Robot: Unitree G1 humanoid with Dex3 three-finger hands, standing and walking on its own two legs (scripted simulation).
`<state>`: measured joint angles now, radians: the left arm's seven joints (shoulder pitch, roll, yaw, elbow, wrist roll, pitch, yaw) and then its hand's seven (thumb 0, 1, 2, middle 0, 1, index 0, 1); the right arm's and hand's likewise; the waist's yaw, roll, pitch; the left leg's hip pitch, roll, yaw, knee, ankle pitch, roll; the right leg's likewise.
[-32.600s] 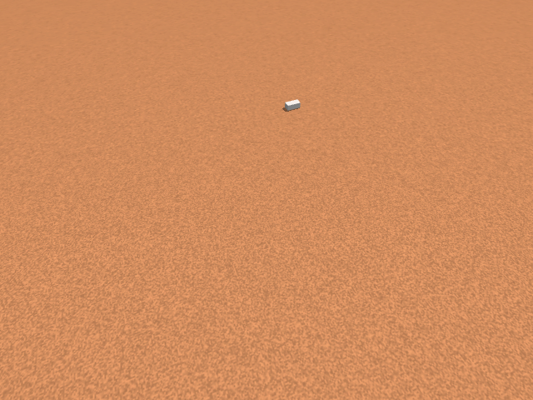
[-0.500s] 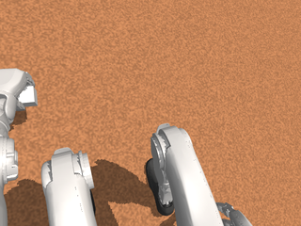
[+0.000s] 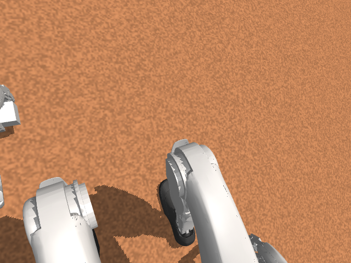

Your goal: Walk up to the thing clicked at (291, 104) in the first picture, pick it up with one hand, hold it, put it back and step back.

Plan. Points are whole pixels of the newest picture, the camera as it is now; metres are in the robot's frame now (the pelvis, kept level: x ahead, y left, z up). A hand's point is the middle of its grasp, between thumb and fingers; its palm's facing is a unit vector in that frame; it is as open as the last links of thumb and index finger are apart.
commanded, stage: rest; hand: left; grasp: from above
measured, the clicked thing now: out of the picture +0.48 +0.29 -0.25
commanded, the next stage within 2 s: open in 0.90 s
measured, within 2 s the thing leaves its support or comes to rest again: rests again in 0.54 s
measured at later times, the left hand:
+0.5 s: hand out of the picture +0.46 +0.28 -0.24, palm faces -0.47 -0.11 -0.88, open 7.5 cm
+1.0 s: hand out of the picture +0.47 +0.28 -0.25, palm faces -0.46 -0.11 -0.88, open 7.5 cm
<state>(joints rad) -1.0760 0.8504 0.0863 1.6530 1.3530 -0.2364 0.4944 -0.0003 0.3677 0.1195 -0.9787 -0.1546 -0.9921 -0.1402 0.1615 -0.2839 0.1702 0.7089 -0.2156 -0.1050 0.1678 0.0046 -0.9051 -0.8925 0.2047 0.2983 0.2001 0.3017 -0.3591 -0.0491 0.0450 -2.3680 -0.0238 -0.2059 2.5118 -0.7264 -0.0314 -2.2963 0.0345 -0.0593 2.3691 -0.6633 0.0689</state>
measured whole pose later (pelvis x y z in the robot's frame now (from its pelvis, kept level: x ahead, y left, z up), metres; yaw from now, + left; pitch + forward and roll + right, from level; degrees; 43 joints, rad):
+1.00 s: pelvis +0.00 +0.01 -0.01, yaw -4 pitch +28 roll -16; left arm -1.11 0.99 0.09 1.79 1.38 -0.24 0.61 0.00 0.38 0.00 -1.03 -0.09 -1.05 -0.06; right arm 0.11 -0.33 0.30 0.66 -0.28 -0.20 0.26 0.00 -0.91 -0.90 0.20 0.30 0.20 0.30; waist -0.42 -0.11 0.13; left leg -2.36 -0.02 -0.27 2.58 -0.74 0.00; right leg -2.25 0.06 -0.11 2.37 -0.65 0.07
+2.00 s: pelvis -0.01 +0.01 +0.00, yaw -5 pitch +28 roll -16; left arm -1.10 1.02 0.07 1.76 1.35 -0.25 0.60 0.00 -0.09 0.64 -0.44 -0.64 -0.45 -0.64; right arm 0.11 -0.34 0.33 0.63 -0.27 -0.21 0.24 0.00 -0.90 -0.90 0.20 0.30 0.20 0.30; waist -0.42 -0.14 0.16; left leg -2.34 -0.01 -0.28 2.56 -0.73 -0.01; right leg -2.24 0.06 -0.13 2.35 -0.63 0.08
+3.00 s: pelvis -0.02 +0.00 +0.04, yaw +3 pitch +32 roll -9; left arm -1.07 0.78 -0.02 1.45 1.22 -0.23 0.22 0.00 -0.11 0.70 -0.44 -0.62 -0.44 -0.64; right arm 0.18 -0.35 0.13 0.65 -0.12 0.01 0.10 0.01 -0.90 -0.89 0.20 0.30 0.20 0.30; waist -0.29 0.00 -0.04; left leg -2.28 -0.02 -0.16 2.34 -0.63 -0.02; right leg -2.21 0.00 -0.04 2.23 -0.59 0.05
